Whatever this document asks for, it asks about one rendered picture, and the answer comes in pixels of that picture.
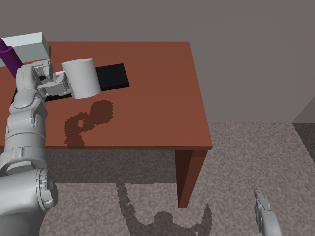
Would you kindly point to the right robot hand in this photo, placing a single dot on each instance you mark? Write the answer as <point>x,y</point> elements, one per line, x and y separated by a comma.
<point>265,218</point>

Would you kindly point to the left robot arm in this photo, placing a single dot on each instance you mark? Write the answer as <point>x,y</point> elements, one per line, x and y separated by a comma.
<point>27,187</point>

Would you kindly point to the left robot hand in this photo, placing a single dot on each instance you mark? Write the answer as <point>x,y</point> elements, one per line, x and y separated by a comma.
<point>27,77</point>

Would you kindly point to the desk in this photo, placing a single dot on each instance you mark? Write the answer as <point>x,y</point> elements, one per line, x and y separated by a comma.
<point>162,109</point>

